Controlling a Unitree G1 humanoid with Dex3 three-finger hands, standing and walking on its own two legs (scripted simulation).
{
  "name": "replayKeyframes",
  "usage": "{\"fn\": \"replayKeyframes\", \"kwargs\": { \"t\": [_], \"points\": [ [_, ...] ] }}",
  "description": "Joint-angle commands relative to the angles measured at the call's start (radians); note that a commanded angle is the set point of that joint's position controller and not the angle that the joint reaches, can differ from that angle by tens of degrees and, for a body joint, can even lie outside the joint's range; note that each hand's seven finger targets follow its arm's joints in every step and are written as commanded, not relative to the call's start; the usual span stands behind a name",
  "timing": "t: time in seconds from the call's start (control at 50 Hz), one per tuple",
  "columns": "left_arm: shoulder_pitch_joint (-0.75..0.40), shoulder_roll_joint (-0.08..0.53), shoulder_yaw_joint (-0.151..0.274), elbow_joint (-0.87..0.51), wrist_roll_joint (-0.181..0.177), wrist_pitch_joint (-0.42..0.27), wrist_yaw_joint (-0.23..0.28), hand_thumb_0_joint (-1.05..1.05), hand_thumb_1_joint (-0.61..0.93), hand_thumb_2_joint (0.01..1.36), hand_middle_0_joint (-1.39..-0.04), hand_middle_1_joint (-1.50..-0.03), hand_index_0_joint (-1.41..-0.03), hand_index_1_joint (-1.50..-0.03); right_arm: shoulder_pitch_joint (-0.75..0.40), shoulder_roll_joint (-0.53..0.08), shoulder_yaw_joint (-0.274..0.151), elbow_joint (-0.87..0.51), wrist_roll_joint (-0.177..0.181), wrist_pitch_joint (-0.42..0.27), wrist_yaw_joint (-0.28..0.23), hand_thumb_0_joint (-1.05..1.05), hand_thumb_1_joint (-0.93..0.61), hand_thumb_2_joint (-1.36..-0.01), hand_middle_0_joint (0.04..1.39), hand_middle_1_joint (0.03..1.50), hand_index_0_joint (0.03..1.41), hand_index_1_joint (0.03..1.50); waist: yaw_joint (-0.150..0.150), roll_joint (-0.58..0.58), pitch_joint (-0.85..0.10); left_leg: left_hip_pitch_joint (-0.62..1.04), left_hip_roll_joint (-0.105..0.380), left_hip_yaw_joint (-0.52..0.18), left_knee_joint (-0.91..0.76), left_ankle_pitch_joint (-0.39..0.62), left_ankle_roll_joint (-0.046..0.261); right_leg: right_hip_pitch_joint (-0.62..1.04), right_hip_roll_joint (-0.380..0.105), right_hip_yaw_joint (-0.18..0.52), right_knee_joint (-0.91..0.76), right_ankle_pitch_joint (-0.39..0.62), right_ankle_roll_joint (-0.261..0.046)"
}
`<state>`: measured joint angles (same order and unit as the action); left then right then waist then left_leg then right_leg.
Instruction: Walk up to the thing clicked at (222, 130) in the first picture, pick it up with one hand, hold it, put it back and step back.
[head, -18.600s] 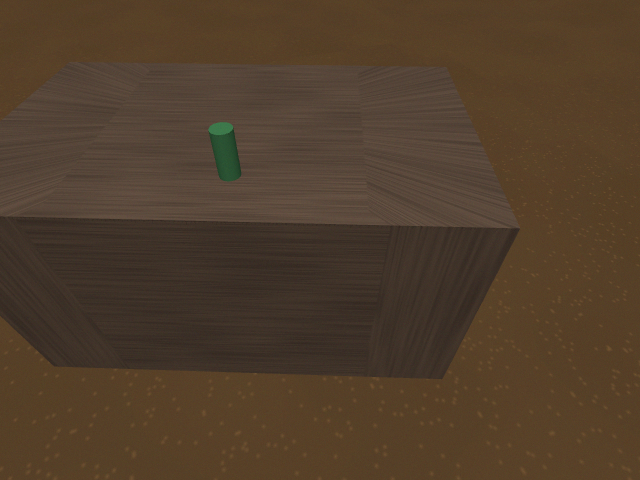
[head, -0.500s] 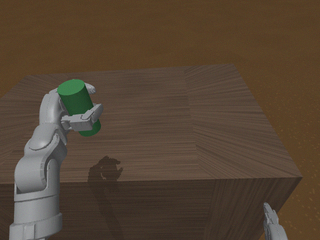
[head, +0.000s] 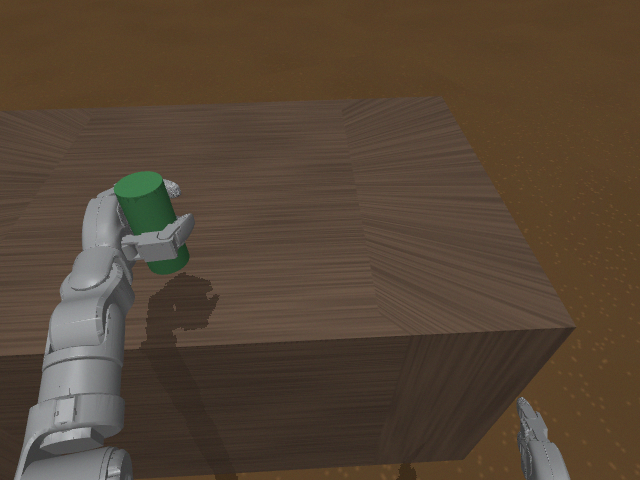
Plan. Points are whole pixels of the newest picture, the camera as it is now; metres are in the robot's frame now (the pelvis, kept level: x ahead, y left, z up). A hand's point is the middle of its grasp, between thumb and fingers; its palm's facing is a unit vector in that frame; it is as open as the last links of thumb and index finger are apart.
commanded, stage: crouch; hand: left
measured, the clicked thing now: (155, 225) +0.40 +0.20 +0.15
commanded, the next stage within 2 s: lower in 0.78 s
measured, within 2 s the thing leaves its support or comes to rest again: rests again in 1.60 s
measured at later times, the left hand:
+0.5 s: hand (166, 219) +0.45 +0.21 +0.11, palm faces +0.17 -0.99 +0.01, open 7.0 cm
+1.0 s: hand (170, 225) +0.48 +0.22 +0.08, palm faces +0.17 -0.99 +0.01, open 7.0 cm
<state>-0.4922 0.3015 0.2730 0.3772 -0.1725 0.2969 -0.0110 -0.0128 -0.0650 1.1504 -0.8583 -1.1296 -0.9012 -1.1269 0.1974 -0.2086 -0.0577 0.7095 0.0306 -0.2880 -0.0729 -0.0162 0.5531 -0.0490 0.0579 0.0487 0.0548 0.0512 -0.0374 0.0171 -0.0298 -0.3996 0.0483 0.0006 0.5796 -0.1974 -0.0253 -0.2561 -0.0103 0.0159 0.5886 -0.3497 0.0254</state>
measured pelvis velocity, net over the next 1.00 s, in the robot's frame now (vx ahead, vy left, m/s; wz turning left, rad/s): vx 0.01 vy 0.02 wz -0.03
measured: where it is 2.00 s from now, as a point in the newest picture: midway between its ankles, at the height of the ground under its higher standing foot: outside the picture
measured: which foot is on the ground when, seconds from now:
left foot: down 0.00-1.00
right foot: down 0.00-1.00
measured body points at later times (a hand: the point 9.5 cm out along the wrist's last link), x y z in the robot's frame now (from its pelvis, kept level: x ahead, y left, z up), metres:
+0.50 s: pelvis +0.00 +0.01 -0.01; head +0.04 +0.02 +0.44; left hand +0.43 +0.27 +0.11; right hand +0.15 -0.25 -0.07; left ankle +0.06 +0.14 -0.73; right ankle -0.02 -0.14 -0.73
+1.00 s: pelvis +0.01 +0.02 -0.02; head +0.07 +0.04 +0.42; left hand +0.46 +0.28 +0.08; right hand +0.16 -0.24 -0.08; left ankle +0.06 +0.14 -0.73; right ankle -0.02 -0.14 -0.73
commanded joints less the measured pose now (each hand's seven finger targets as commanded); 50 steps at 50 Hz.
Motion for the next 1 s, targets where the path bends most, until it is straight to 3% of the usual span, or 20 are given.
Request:
{"fn": "replayKeyframes", "kwargs": {
  "t": [0.0,0.14,0.34,0.38,0.44,0.52,0.56,0.6,0.62,0.64,0.68,0.7,0.76,0.8,0.82,0.86,0.88,0.92,0.94,0.98],
  "points": [
    [-0.558,0.279,0.079,-0.195,-0.017,-0.222,-0.018,0.000,0.514,1.370,-1.390,-1.509,-1.412,-1.501,-0.123,-0.136,-0.043,-0.167,-0.002,-0.060,0.002,0.000,0.556,-0.048,0.051,0.050,0.050,0.050,-0.004,0.050,-0.359,0.320,-0.023,0.013,-0.017,0.158,0.038,-0.114,0.019,-0.046,-0.096,0.262,-0.011],
    [-0.616,0.267,0.048,-0.041,-0.020,-0.336,-0.027,0.000,0.456,1.350,-1.379,-1.499,-1.406,-1.488,-0.085,-0.137,-0.040,-0.194,-0.001,-0.024,0.008,0.000,0.564,-0.044,0.050,0.050,0.050,0.050,-0.023,0.055,-0.340,0.295,-0.014,0.018,-0.032,0.112,0.036,-0.146,0.027,-0.049,-0.101,0.226,-0.017],
    [-0.688,0.339,0.095,0.106,-0.013,-0.458,-0.028,0.000,0.424,1.336,-1.357,-1.475,-1.384,-1.465,-0.066,-0.159,-0.047,-0.281,-0.006,0.026,0.013,0.000,0.561,-0.046,0.050,0.050,0.050,0.050,-0.045,0.039,-0.393,0.258,-0.007,0.015,0.001,0.106,0.040,-0.177,0.027,-0.044,-0.075,0.219,-0.019],
    [-0.727,0.323,0.067,0.101,-0.009,-0.480,-0.036,0.000,0.446,1.339,-1.363,-1.476,-1.388,-1.467,-0.070,-0.149,-0.038,-0.308,-0.004,0.037,0.016,0.000,0.559,-0.047,0.050,0.050,0.050,0.050,-0.049,0.060,-0.426,0.276,-0.004,0.012,0.010,0.121,0.038,-0.194,0.030,-0.045,-0.066,0.222,-0.022],
    [-0.695,0.334,0.078,0.193,0.001,-0.496,-0.041,0.000,0.434,1.344,-1.368,-1.480,-1.392,-1.473,-0.045,-0.123,-0.014,-0.306,-0.009,0.052,0.020,0.000,0.556,-0.047,0.050,0.050,0.050,0.050,-0.045,0.069,-0.416,0.243,-0.004,0.013,0.029,0.112,0.041,-0.214,0.030,-0.042,-0.052,0.215,-0.021],
    [-0.659,0.368,0.108,0.269,0.005,-0.514,-0.042,0.000,0.439,1.333,-1.356,-1.462,-1.378,-1.457,-0.005,-0.168,-0.055,-0.315,-0.014,0.073,0.020,0.000,0.555,-0.048,0.050,0.050,0.050,0.050,-0.056,0.068,-0.398,0.212,0.005,0.007,0.055,0.131,0.038,-0.251,0.035,-0.047,-0.027,0.221,-0.024],
    [-0.740,0.340,0.068,0.184,0.008,-0.535,-0.051,0.000,0.428,1.327,-1.356,-1.456,-1.376,-1.452,-0.026,-0.136,-0.032,-0.349,-0.013,0.077,0.028,0.000,0.548,-0.050,0.050,0.050,0.050,0.050,-0.047,0.123,-0.457,0.227,0.006,0.006,0.064,0.126,0.033,-0.256,0.036,-0.045,-0.011,0.213,-0.029],
    [-0.686,0.393,0.116,0.241,0.011,-0.540,-0.046,0.000,0.439,1.322,-1.347,-1.446,-1.366,-1.442,-0.002,-0.144,-0.036,-0.367,-0.013,0.086,0.023,0.000,0.546,-0.051,0.050,0.050,0.050,0.050,-0.057,0.090,-0.469,0.217,0.003,0.011,0.089,0.170,0.043,-0.253,0.035,-0.042,-0.002,0.254,-0.020],
    [-0.663,0.364,0.105,0.275,0.009,-0.543,-0.050,0.000,0.404,1.314,-1.340,-1.444,-1.360,-1.440,0.008,-0.148,-0.041,-0.369,-0.016,0.091,0.025,0.000,0.546,-0.051,0.050,0.050,0.050,0.050,-0.066,0.069,-0.435,0.190,0.006,0.008,0.093,0.162,0.044,-0.262,0.037,-0.043,0.004,0.250,-0.019],
    [-0.715,0.350,0.087,0.217,0.003,-0.559,-0.057,0.000,0.417,1.318,-1.331,-1.435,-1.348,-1.434,-0.015,-0.101,0.006,-0.371,-0.013,0.090,0.033,0.000,0.549,-0.051,0.050,0.050,0.050,0.050,-0.047,0.097,-0.439,0.176,0.004,0.010,0.096,0.155,0.041,-0.259,0.035,-0.042,0.011,0.241,-0.022],
    [-0.773,0.379,0.091,0.165,0.003,-0.572,-0.059,0.000,0.409,1.304,-1.340,-1.433,-1.356,-1.432,-0.001,-0.122,-0.018,-0.378,-0.014,0.097,0.027,0.000,0.536,-0.054,0.050,0.050,0.050,0.050,-0.057,0.117,-0.529,0.225,0.006,0.009,0.119,0.204,0.046,-0.258,0.036,-0.039,0.026,0.280,-0.018],
    [-0.711,0.397,0.115,0.248,0.003,-0.567,-0.056,0.000,0.427,1.310,-1.342,-1.426,-1.354,-1.428,-0.025,-0.153,-0.038,-0.410,-0.013,0.100,0.025,0.000,0.538,-0.054,0.050,0.050,0.050,0.050,-0.066,0.080,-0.475,0.186,0.004,0.012,0.123,0.180,0.049,-0.269,0.035,-0.036,0.026,0.263,-0.015],
    [-0.724,0.380,0.092,0.236,0.011,-0.572,-0.065,0.000,0.399,1.300,-1.310,-1.408,-1.323,-1.410,0.030,-0.127,-0.015,-0.394,-0.016,0.113,0.028,0.000,0.537,-0.055,0.050,0.050,0.050,0.050,-0.080,0.102,-0.534,0.219,0.004,0.011,0.156,0.277,0.056,-0.276,0.035,-0.032,0.044,0.352,-0.007],
    [-0.723,0.416,0.112,0.227,0.012,-0.577,-0.061,0.000,0.400,1.288,-1.318,-1.405,-1.330,-1.407,0.025,-0.161,-0.039,-0.415,-0.018,0.116,0.026,0.000,0.535,-0.055,0.050,0.050,0.050,0.050,-0.081,0.089,-0.507,0.179,0.003,0.011,0.161,0.242,0.057,-0.270,0.033,-0.028,0.050,0.337,-0.007],
    [-0.747,0.393,0.092,0.210,0.017,-0.578,-0.065,0.000,0.404,1.288,-1.321,-1.402,-1.331,-1.405,0.033,-0.120,-0.008,-0.396,-0.016,0.121,0.034,0.000,0.535,-0.055,0.050,0.050,0.050,0.050,-0.068,0.119,-0.536,0.195,0.004,0.008,0.162,0.240,0.054,-0.287,0.035,-0.030,0.055,0.319,-0.011],
    [-0.722,0.436,0.136,0.254,0.015,-0.581,-0.061,0.000,0.408,1.287,-1.319,-1.407,-1.332,-1.407,0.027,-0.170,-0.054,-0.436,-0.020,0.129,0.026,0.000,0.535,-0.054,0.050,0.050,0.050,0.050,-0.080,0.115,-0.505,0.175,0.006,0.008,0.166,0.206,0.052,-0.306,0.036,-0.033,0.057,0.285,-0.013],
    [-0.714,0.383,0.100,0.248,0.011,-0.582,-0.063,0.000,0.399,1.265,-1.328,-1.410,-1.337,-1.413,0.038,-0.133,-0.025,-0.422,-0.017,0.130,0.033,0.000,0.525,-0.057,0.049,0.050,0.049,0.050,-0.076,0.113,-0.468,0.156,0.005,0.008,0.159,0.185,0.050,-0.311,0.038,-0.035,0.060,0.270,-0.015],
    [-0.686,0.393,0.119,0.299,0.019,-0.582,-0.062,0.000,0.404,1.270,-1.331,-1.414,-1.340,-1.417,0.048,-0.126,-0.025,-0.415,-0.019,0.136,0.039,0.000,0.527,-0.057,0.049,0.050,0.049,0.050,-0.074,0.100,-0.440,0.119,0.007,0.005,0.162,0.154,0.050,-0.343,0.041,-0.039,0.069,0.237,-0.019],
    [-0.689,0.341,0.084,0.318,0.017,-0.585,-0.067,0.000,0.405,1.274,-1.326,-1.410,-1.333,-1.416,0.042,-0.119,-0.022,-0.437,-0.018,0.134,0.042,0.000,0.529,-0.056,0.049,0.050,0.049,0.050,-0.095,0.096,-0.436,0.114,0.008,0.005,0.171,0.142,0.052,-0.368,0.042,-0.038,0.071,0.229,-0.018],
    [-0.682,0.344,0.086,0.339,0.021,-0.588,-0.066,0.000,0.398,1.281,-1.338,-1.418,-1.344,-1.424,0.058,-0.125,-0.022,-0.436,-0.020,0.140,0.047,0.000,0.530,-0.056,0.049,0.050,0.049,0.050,-0.090,0.077,-0.427,0.073,0.012,-0.002,0.174,0.111,0.052,-0.389,0.046,-0.043,0.082,0.201,-0.022]
  ]
}}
